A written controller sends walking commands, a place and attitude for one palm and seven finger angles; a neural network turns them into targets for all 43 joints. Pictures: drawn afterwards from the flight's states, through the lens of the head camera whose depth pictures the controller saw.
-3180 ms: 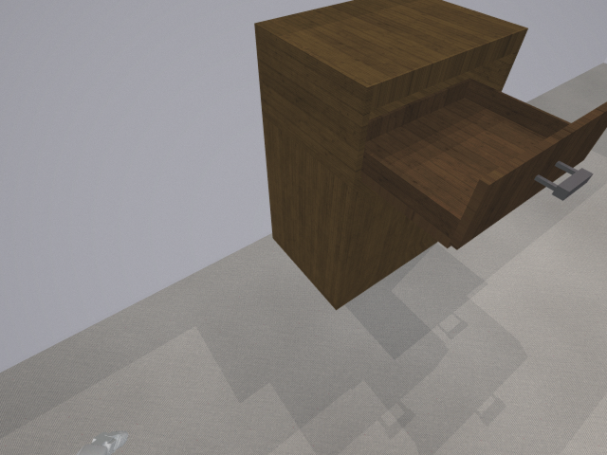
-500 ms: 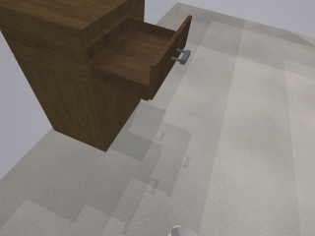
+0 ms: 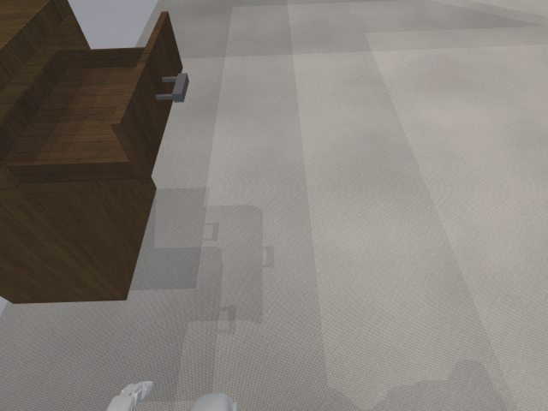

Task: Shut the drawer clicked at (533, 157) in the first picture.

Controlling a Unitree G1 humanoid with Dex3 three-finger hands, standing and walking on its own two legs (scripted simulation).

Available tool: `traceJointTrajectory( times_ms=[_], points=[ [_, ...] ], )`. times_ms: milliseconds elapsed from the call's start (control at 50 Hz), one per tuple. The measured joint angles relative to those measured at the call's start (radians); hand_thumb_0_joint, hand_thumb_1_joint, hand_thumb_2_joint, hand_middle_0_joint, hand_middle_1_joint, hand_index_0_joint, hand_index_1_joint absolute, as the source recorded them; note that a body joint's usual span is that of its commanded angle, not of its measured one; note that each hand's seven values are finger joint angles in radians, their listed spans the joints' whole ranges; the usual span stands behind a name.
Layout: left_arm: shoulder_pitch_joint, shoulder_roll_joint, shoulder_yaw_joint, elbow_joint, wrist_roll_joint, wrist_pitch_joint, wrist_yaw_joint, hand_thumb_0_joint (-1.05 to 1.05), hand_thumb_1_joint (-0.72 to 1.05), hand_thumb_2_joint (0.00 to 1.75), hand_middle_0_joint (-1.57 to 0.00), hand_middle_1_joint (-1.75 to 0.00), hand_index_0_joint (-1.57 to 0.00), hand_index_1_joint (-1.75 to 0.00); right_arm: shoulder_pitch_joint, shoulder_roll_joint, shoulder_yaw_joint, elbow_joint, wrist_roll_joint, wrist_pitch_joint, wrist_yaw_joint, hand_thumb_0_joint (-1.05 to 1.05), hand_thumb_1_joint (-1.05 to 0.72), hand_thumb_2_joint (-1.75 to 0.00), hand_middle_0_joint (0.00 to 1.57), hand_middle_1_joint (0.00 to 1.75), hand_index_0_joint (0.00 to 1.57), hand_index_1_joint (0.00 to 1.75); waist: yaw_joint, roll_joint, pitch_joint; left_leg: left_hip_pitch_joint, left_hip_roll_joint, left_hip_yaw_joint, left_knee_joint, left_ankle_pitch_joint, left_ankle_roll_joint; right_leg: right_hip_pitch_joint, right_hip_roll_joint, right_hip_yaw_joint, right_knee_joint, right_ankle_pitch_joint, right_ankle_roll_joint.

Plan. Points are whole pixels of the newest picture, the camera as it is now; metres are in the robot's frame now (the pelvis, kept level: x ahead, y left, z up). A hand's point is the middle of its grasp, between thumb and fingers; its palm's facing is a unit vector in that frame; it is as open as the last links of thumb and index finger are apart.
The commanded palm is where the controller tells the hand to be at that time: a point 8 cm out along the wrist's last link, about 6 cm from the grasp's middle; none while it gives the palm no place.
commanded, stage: walk around to get in front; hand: left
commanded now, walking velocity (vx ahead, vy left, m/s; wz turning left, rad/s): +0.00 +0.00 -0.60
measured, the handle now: (172, 87) +0.89 +0.31 -0.03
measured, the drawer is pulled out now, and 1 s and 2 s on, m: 0.30 0.30 0.30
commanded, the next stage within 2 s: none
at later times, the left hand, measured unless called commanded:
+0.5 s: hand out of the picture +0.10 +0.26 -0.17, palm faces -0.20 -0.96 -0.19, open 7.3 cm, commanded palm none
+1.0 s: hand (233, 362) +0.22 +0.09 -0.14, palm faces -0.52 -0.82 -0.23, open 7.3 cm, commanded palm none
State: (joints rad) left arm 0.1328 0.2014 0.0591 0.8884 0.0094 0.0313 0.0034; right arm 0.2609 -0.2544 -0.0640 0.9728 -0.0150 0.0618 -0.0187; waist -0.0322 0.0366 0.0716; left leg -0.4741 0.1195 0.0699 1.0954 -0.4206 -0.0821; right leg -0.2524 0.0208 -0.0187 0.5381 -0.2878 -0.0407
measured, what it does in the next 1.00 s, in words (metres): steps on the spot, turning right: left foot, then right foot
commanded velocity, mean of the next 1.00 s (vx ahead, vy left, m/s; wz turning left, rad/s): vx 0.16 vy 0.00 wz -0.57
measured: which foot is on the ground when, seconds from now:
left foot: up 0.00-0.28, down 0.30-0.84, up 0.86-1.00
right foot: down 0.00-0.32, up 0.34-0.82, down 0.84-1.00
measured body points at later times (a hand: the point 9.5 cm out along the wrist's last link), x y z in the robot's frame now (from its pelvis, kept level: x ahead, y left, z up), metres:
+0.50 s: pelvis +0.00 +0.06 +0.01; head +0.04 +0.10 +0.45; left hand +0.11 +0.31 -0.16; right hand +0.02 -0.20 -0.11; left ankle +0.02 +0.14 -0.73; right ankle -0.08 -0.07 -0.64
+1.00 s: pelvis +0.03 -0.02 +0.00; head +0.02 -0.03 +0.45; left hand +0.25 +0.13 -0.13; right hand -0.13 -0.23 -0.15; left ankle +0.10 +0.11 -0.66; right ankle -0.05 -0.07 -0.73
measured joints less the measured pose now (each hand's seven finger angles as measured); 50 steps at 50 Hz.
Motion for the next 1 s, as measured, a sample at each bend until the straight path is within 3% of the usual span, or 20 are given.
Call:
traceJointTrajectory(
  times_ms=[160,240,300,320,360,440,500,600,700,840,860,900,940,1000],
  points=[
    [0.044,0.003,-0.003,0.011,0.006,0.007,-0.005,0.01,0.91,0.9,-0.21,-0.3,-0.21,-0.3,-0.082,0.016,0.0,-0.047,0.002,-0.014,0.001,0.0,-0.91,-0.9,0.2,0.3,0.19,0.3,0.023,-0.031,-0.005,-0.008,-0.026,-0.042,-0.106,0.044,-0.016,-0.003,0.032,0.088,-0.041,0.046,0.004],
    [0.066,0.012,0.003,0.015,0.011,0.017,-0.005,0.01,0.91,0.9,-0.21,-0.3,-0.21,-0.3,-0.113,0.027,0.007,-0.069,0.01,-0.024,-0.003,0.0,-0.91,-0.9,0.2,0.3,0.19,0.3,0.049,-0.052,-0.008,0.061,-0.062,-0.037,-0.265,0.012,-0.001,-0.029,0.045,0.135,-0.022,0.048,0.021],
    [0.082,0.025,0.013,0.021,0.007,0.03,-0.003,0.01,0.91,0.9,-0.21,-0.3,-0.21,-0.3,-0.119,0.037,0.016,-0.09,0.016,-0.043,-0.008,0.0,-0.91,-0.9,0.2,0.3,0.2,0.3,0.057,-0.068,-0.018,0.155,-0.086,-0.024,-0.469,0.079,0.015,-0.062,0.057,0.167,0.017,0.036,0.046],
    [0.085,0.035,0.018,0.021,0.002,0.035,-0.003,0.01,0.91,0.9,-0.21,-0.3,-0.21,-0.3,-0.118,0.046,0.02,-0.093,0.015,-0.053,-0.011,0.0,-0.91,-0.9,0.2,0.3,0.2,0.3,0.056,-0.084,-0.02,0.17,-0.093,-0.01,-0.51,0.131,0.053,-0.079,0.057,0.179,0.047,0.024,0.049],
    [0.085,0.05,0.031,0.028,0.003,0.046,-0.004,0.01,0.91,0.9,-0.21,-0.3,-0.21,-0.3,-0.113,0.06,0.033,-0.101,0.009,-0.057,-0.008,0.0,-0.91,-0.9,0.2,0.3,0.2,0.3,0.063,-0.106,-0.014,0.176,-0.09,0.022,-0.499,0.128,0.103,-0.139,0.056,0.161,0.214,-0.121,0.059],
    [0.096,0.067,0.052,0.037,0.017,0.055,-0.023,0.01,0.91,0.9,-0.2,-0.3,-0.2,-0.3,-0.087,0.08,0.05,-0.101,0.0,-0.053,-0.012,0.0,-0.9,-0.9,0.2,0.3,0.2,0.3,0.067,-0.109,-0.017,0.22,-0.063,0.071,-0.563,0.136,0.119,-0.246,0.028,0.086,0.559,-0.113,0.09],
    [0.107,0.069,0.057,0.041,0.016,0.055,-0.031,0.01,0.91,0.9,-0.2,-0.3,-0.2,-0.3,-0.073,0.087,0.05,-0.094,-0.001,-0.055,-0.014,0.0,-0.9,-0.9,0.2,0.3,0.2,0.3,0.067,-0.099,-0.016,0.243,-0.049,0.107,-0.606,0.156,0.124,-0.264,-0.008,0.059,0.65,-0.071,0.108],
    [0.114,0.054,0.053,0.058,0.014,0.063,-0.037,0.01,0.91,0.9,-0.2,-0.3,-0.2,-0.3,-0.038,0.091,0.041,-0.075,-0.003,-0.068,-0.009,0.0,-0.9,-0.9,0.2,0.3,0.2,0.3,0.053,-0.075,-0.019,0.272,-0.024,0.173,-0.628,0.154,0.124,-0.218,-0.061,0.016,0.556,-0.084,0.12],
    [0.084,0.027,0.043,0.066,0.019,0.065,-0.053,0.01,0.91,0.9,-0.2,-0.3,-0.2,-0.3,0.015,0.073,0.026,-0.037,-0.01,-0.077,0.0,0.0,-0.9,-0.9,0.2,0.3,0.2,0.3,0.021,-0.048,-0.026,0.297,0.004,0.246,-0.629,0.136,0.108,-0.167,-0.096,-0.039,0.371,-0.111,0.103],
    [0.009,-0.002,0.028,0.026,0.018,0.021,-0.057,0.01,0.91,0.9,-0.2,-0.3,-0.2,-0.3,0.109,0.011,-0.002,0.029,-0.016,-0.067,0.013,0.0,-0.9,-0.9,0.2,0.3,0.2,0.3,-0.021,0.001,-0.036,0.304,0.069,0.317,-0.519,0.052,0.05,-0.039,-0.078,-0.108,0.063,-0.094,0.049],
    [0.0,-0.003,0.025,0.021,0.019,0.002,-0.053,0.01,0.91,0.9,-0.2,-0.3,-0.2,-0.3,0.124,0.003,-0.003,0.037,-0.012,-0.062,0.016,0.0,-0.9,-0.9,0.2,0.3,0.2,0.3,-0.019,0.011,-0.037,0.282,0.089,0.299,-0.446,0.015,0.047,-0.029,-0.065,-0.113,0.045,-0.035,0.033],
    [-0.003,-0.01,0.015,0.016,0.009,-0.028,-0.038,0.01,0.91,0.9,-0.2,-0.3,-0.2,-0.3,0.131,-0.008,-0.003,0.058,-0.011,-0.034,0.023,0.0,-0.9,-0.9,0.2,0.3,0.2,0.3,-0.014,0.023,-0.039,0.193,0.077,0.17,-0.223,-0.071,0.04,-0.023,-0.046,-0.115,0.081,-0.041,0.01],
    [0.026,-0.014,0.01,0.016,0.002,-0.046,-0.024,0.01,0.91,0.9,-0.2,-0.3,-0.2,-0.3,0.12,-0.008,-0.003,0.069,-0.012,-0.02,0.029,0.01,-0.91,-0.9,0.2,0.3,0.19,0.3,0.0,0.014,-0.053,0.107,0.047,0.086,-0.047,-0.037,0.039,0.016,-0.034,-0.097,0.052,-0.057,0.0],
    [0.089,-0.017,0.005,0.043,0.001,-0.058,-0.012,0.0,0.91,0.9,-0.2,-0.3,-0.2,-0.3,0.077,0.0,-0.004,0.049,-0.016,-0.032,0.035,0.01,-0.91,-0.9,0.2,0.3,0.19,0.3,0.009,-0.005,-0.067,0.006,0.036,0.036,0.022,0.074,0.023,0.092,-0.017,-0.059,-0.049,-0.029,0.0]
  ],
)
